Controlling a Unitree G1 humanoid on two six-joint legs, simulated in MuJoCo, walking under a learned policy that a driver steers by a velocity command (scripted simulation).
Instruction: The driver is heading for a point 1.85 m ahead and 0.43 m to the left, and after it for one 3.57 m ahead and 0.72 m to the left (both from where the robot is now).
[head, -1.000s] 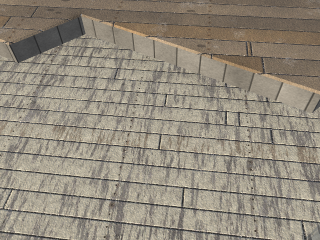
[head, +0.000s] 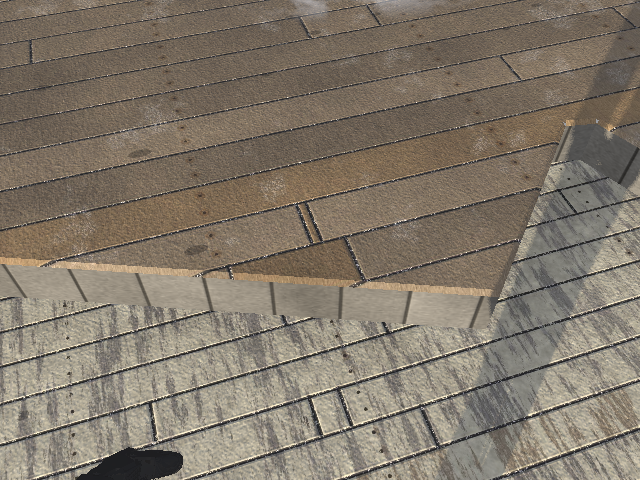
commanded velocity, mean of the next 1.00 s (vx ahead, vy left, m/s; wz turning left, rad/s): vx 0.09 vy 0.00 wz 0.38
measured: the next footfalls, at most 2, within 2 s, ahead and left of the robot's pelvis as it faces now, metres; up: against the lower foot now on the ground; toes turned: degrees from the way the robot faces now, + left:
right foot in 0.02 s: +0.16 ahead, -0.10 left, +0.00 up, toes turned +0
left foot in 0.50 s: +0.15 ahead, +0.11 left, +0.00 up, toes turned +20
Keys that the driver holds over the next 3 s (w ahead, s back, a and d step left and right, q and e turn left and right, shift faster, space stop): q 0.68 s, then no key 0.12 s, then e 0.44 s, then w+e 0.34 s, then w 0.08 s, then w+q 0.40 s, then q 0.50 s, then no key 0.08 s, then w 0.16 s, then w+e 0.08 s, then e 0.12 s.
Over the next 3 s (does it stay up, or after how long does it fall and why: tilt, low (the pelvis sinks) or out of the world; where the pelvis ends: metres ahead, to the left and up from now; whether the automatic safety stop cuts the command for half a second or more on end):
stays up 0.64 -0.01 0.01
